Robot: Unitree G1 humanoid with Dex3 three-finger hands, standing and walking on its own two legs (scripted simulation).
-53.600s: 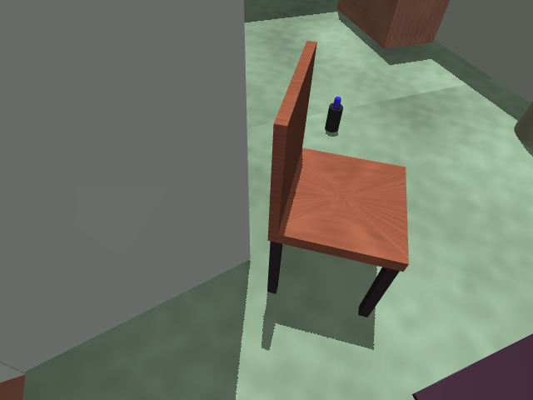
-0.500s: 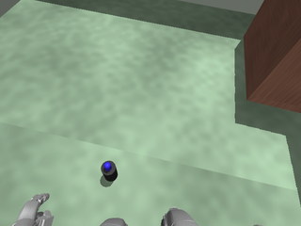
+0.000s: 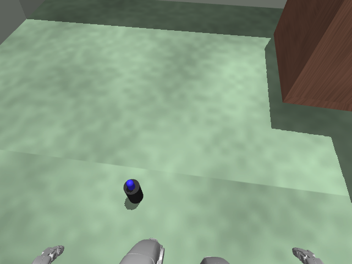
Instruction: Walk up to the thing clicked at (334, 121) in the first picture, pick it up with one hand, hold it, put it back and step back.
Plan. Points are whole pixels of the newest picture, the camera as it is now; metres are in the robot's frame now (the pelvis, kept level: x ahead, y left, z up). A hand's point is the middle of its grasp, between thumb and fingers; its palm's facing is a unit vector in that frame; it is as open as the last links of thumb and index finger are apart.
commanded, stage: step back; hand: left
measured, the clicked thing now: (132, 189) +0.49 +0.24 -0.65
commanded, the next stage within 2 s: none
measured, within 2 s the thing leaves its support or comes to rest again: neither
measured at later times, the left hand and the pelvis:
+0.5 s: hand out of the picture -0.05 +0.28 -0.15, palm faces +0.01 -0.93 -0.37, open 7.4 cm; pelvis -0.14 +0.00 +0.01, yaw +1 degrees
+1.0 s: hand out of the picture -0.19 +0.24 -0.14, palm faces +0.07 -0.92 -0.39, open 7.4 cm; pelvis -0.32 -0.03 -0.01, yaw +5 degrees
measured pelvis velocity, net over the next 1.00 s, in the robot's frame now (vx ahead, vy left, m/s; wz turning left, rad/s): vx -0.32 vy -0.03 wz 0.08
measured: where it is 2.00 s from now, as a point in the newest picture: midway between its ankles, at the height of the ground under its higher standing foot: outside the picture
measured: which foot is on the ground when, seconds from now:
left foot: up 0.00-0.18, down 0.20-0.66, up 0.68-0.92, down 0.94-1.00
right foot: down 0.00-0.22, up 0.24-0.62, down 0.64-0.96, up 0.98-1.00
